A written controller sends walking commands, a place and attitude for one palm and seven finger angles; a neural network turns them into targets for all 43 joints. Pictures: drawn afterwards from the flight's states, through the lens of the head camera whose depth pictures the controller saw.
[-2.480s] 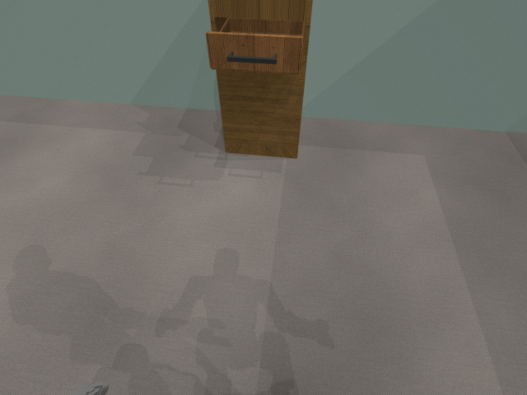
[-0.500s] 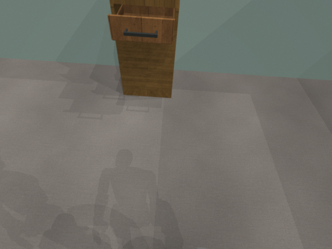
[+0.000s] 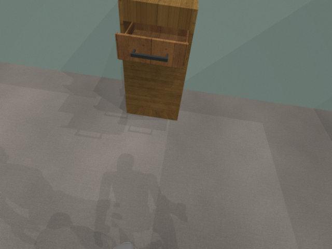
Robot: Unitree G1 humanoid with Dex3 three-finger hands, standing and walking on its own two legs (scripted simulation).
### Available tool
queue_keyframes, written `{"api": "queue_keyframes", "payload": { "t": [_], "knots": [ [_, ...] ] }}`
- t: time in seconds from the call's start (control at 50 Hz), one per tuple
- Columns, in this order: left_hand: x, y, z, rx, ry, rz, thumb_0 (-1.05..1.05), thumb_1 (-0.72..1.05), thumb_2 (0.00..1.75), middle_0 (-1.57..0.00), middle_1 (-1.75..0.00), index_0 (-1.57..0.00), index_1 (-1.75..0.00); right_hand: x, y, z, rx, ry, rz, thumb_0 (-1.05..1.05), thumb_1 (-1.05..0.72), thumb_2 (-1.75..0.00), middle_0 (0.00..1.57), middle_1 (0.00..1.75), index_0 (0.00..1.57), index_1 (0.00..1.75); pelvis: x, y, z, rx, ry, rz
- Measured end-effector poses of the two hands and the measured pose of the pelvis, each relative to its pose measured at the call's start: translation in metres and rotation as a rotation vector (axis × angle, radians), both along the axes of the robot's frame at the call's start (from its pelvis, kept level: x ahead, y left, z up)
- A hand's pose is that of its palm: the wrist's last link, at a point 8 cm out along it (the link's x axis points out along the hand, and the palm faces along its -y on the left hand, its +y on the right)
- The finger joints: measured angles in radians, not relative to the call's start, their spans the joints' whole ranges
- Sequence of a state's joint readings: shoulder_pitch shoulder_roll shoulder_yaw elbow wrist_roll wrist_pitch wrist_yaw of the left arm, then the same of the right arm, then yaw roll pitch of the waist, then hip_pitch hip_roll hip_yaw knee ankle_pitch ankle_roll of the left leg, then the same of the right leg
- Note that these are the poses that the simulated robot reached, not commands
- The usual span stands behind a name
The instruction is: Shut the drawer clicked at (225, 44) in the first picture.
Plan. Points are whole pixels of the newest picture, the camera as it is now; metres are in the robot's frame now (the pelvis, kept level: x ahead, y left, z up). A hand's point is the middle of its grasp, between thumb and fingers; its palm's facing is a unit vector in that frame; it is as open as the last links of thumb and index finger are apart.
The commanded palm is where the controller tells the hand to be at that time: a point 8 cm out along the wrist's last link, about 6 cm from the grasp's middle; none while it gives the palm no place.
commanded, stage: walk to a spot facing it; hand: left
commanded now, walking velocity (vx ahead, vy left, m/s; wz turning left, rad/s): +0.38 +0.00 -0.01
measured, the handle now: (150, 55) +1.05 +0.15 -0.08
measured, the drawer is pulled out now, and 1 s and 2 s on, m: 0.17 0.17 0.17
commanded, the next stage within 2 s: take the last steps up to it in 0.42 s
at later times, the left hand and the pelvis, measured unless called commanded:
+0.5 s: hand (114, 195) +0.30 +0.17 -0.16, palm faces -0.11 -0.98 -0.17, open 7.4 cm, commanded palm none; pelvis +0.22 +0.00 +0.01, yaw -6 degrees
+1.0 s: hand (133, 170) +0.40 +0.13 -0.16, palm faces +0.01 -0.99 -0.16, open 7.3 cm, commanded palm none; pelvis +0.40 -0.04 +0.01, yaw -4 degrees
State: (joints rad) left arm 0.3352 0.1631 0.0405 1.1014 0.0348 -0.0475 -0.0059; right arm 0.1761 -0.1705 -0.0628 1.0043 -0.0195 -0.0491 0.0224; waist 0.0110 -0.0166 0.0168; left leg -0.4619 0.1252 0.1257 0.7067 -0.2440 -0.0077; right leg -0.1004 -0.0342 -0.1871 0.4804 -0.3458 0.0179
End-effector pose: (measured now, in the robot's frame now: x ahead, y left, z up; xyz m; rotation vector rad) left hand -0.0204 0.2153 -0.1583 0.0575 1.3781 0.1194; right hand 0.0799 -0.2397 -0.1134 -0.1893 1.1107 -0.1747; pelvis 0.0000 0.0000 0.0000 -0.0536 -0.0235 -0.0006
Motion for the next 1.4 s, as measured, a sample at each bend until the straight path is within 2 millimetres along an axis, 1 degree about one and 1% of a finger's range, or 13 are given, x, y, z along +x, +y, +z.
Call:
{"api": "queue_keyframes", "payload": {
  "t": [0.06,0.1,0.2,0.32,0.5,0.58,0.62,0.76,0.9,1.0,1.1,1.2,1.4],
  "knots": [
    [0.008,0.012,-0.014,-0.018,0.057,0.026,0.01,0.91,0.90,-0.20,-0.30,-0.20,-0.30,0.050,0.014,-0.001,-0.025,-0.069,0.035,0.00,-0.91,-0.90,0.19,0.29,0.20,0.29,0.030,0.014,-0.011,0.005,-0.007,-0.003],
    [0.022,0.021,-0.012,-0.015,0.083,0.021,0.01,0.91,0.90,-0.20,-0.30,-0.20,-0.30,0.064,0.023,0.000,-0.026,-0.076,0.031,0.00,-0.91,-0.90,0.20,0.29,0.20,0.29,0.046,0.020,-0.009,0.014,-0.008,-0.010],
    [0.084,0.038,0.008,0.010,0.036,0.005,0.01,0.91,0.90,-0.19,-0.30,-0.20,-0.30,0.061,0.035,0.002,-0.013,0.028,-0.041,-0.01,-0.94,-0.89,0.20,0.29,0.21,0.30,0.086,0.029,0.008,0.034,0.004,-0.020],
    [0.170,0.044,0.024,0.036,-0.026,-0.032,0.01,0.91,0.90,-0.19,-0.30,-0.19,-0.30,0.036,0.039,-0.001,0.014,0.211,-0.115,-0.01,-0.95,-0.89,0.20,0.30,0.21,0.30,0.137,0.030,0.017,0.048,0.012,-0.044],
    [0.322,0.009,0.025,0.058,-0.095,-0.171,0.01,0.91,0.90,-0.19,-0.30,-0.19,-0.30,0.013,0.052,-0.015,0.125,0.464,-0.260,0.00,-0.92,-0.90,0.20,0.29,0.20,0.30,0.220,0.003,0.007,0.069,0.006,-0.100],
    [0.395,-0.020,0.017,0.076,-0.179,-0.226,0.01,0.91,0.90,-0.19,-0.30,-0.19,-0.30,0.024,0.046,-0.030,0.179,0.559,-0.302,0.00,-0.91,-0.90,0.20,0.30,0.20,0.30,0.264,-0.022,-0.010,0.074,0.002,-0.111],
    [0.418,-0.032,0.016,0.083,-0.222,-0.220,0.01,0.91,0.90,-0.19,-0.30,-0.20,-0.30,0.042,0.037,-0.037,0.192,0.574,-0.303,0.00,-0.91,-0.89,0.20,0.30,0.20,0.30,0.279,-0.033,-0.015,0.065,0.000,-0.115],
    [0.440,-0.043,0.033,0.111,-0.211,-0.163,-0.01,0.94,0.90,-0.20,-0.30,-0.20,-0.30,0.176,-0.013,-0.036,0.137,0.338,-0.229,0.01,-0.91,-0.90,0.20,0.29,0.20,0.29,0.320,-0.049,0.003,0.049,0.005,-0.104],
    [0.431,-0.039,0.035,0.091,-0.125,-0.112,0.00,0.93,0.90,-0.20,-0.30,-0.20,-0.30,0.299,-0.046,-0.018,0.065,0.136,-0.142,0.01,-0.94,-0.90,0.20,0.29,0.20,0.29,0.363,-0.049,0.012,0.039,0.009,-0.086],
    [0.413,-0.033,0.025,0.049,-0.024,-0.046,0.00,0.92,0.90,-0.20,-0.30,-0.20,-0.30,0.368,-0.044,-0.005,0.031,0.072,-0.067,0.01,-0.93,-0.90,0.19,0.29,0.20,0.29,0.396,-0.039,0.012,0.034,0.003,-0.073],
    [0.400,-0.018,0.008,0.014,0.110,0.009,0.01,0.91,0.90,-0.20,-0.30,-0.20,-0.30,0.430,-0.023,-0.004,0.000,0.019,-0.009,0.00,-0.92,-0.90,0.19,0.29,0.20,0.29,0.435,-0.019,0.001,0.022,0.000,-0.066],
    [0.429,-0.001,0.010,0.022,0.161,-0.020,0.01,0.91,0.90,-0.19,-0.30,-0.20,-0.30,0.439,0.000,-0.007,0.017,0.032,-0.044,0.00,-0.91,-0.90,0.20,0.29,0.20,0.29,0.464,-0.008,0.003,0.047,-0.011,-0.081],
    [0.576,-0.001,0.030,0.078,-0.047,-0.088,0.01,0.91,0.90,-0.19,-0.30,-0.19,-0.30,0.395,0.008,-0.016,0.077,0.282,-0.155,0.00,-0.93,-0.90,0.20,0.30,0.20,0.30,0.520,-0.014,0.014,0.078,0.002,-0.082]
  ]
}}
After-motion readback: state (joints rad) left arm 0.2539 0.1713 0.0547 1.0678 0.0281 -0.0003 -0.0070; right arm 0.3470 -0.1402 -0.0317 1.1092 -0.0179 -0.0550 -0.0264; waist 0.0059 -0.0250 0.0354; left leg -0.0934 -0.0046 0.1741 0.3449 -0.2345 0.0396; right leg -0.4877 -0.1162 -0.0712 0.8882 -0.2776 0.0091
